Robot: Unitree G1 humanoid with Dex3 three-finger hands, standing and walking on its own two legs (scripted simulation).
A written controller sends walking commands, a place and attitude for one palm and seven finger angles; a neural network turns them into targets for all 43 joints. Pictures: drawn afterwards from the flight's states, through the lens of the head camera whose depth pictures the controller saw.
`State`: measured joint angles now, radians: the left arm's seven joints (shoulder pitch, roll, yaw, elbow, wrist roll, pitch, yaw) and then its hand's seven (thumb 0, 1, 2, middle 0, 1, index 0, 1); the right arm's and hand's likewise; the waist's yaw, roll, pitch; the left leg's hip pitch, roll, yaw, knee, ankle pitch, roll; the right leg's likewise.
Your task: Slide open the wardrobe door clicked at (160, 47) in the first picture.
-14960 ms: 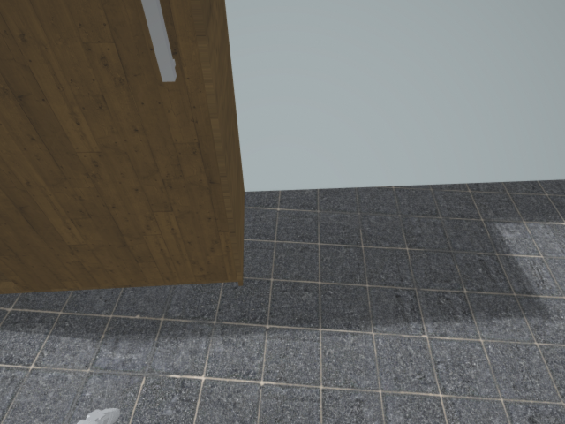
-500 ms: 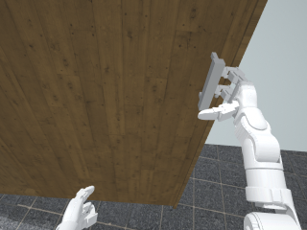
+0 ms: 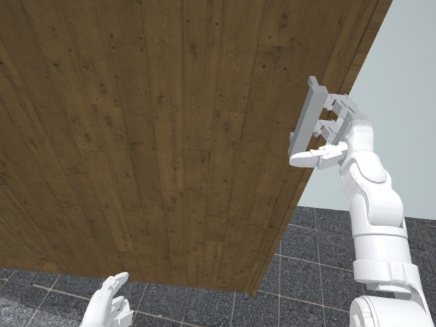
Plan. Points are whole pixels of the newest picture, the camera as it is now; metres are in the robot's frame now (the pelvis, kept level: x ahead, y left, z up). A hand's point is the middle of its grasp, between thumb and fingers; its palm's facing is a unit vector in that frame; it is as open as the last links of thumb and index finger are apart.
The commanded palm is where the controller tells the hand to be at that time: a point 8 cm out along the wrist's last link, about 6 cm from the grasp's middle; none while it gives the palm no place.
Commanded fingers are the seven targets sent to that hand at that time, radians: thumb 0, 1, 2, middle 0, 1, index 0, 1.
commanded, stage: slide the fingers in behind the handle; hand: right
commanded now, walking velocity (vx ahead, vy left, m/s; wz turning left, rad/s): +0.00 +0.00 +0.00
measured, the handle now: (303, 118) +0.43 -0.12 +0.21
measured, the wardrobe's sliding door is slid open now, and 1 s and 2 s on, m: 0.00 0.00 0.00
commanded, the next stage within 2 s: grip the handle and tug to test in 1.64 s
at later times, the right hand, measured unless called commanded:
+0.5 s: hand (310, 138) +0.37 -0.12 +0.22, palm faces +0.02 +1.00 +0.00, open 14.0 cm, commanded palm +0.34 -0.17 +0.21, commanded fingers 0.00 0.50 -0.30 0.30 1.20 0.30 1.20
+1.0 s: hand (298, 137) +0.38 -0.10 +0.21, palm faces +0.02 +1.00 -0.01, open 14.0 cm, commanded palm +0.35 -0.15 +0.21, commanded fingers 0.00 0.50 -0.30 0.30 1.20 0.30 1.20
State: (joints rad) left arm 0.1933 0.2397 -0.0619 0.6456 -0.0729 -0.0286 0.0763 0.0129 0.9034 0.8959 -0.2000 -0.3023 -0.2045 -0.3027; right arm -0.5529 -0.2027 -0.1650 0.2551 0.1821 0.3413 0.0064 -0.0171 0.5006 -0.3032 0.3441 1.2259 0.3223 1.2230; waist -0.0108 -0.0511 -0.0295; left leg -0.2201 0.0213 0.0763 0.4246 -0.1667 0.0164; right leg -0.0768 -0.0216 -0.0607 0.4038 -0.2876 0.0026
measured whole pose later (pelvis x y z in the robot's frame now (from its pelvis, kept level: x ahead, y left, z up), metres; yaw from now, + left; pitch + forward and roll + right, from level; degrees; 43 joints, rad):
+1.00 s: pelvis +0.00 +0.00 +0.00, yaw +0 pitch -3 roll +0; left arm 0.16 0.22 -0.07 0.64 -0.06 0.02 0.07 0.01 0.90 0.90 -0.20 -0.30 -0.20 -0.30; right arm -0.53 -0.12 -0.06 0.14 0.16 0.43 -0.07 -0.02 0.50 -0.30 0.30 1.20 0.30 1.20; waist -0.03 -0.05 -0.02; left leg -0.19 0.02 0.08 0.41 -0.16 0.01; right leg -0.06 -0.02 -0.05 0.39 -0.29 0.00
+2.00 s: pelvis +0.00 -0.01 +0.00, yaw -1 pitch -3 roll +0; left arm 0.16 0.22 -0.07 0.64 -0.05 0.04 0.06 0.01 0.90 0.90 -0.20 -0.30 -0.20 -0.30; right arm -0.58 -0.10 -0.04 0.19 0.15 0.41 -0.09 -0.02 0.25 -0.41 0.32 1.24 0.31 1.24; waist -0.03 -0.04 -0.03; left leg -0.20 0.03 0.08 0.40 -0.16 0.01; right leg -0.06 -0.01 -0.05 0.39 -0.28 0.00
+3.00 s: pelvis +0.01 -0.01 +0.00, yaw +0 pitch -2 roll +0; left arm 0.16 0.22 -0.07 0.61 -0.04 0.06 0.04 0.01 0.90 0.90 -0.20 -0.30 -0.21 -0.30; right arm -0.48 -0.11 -0.07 0.08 0.15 0.43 -0.08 0.00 -0.71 -0.78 0.39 1.40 0.34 1.40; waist -0.01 -0.05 -0.04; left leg -0.19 0.02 0.07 0.40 -0.17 0.01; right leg -0.05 -0.02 -0.06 0.38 -0.29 0.00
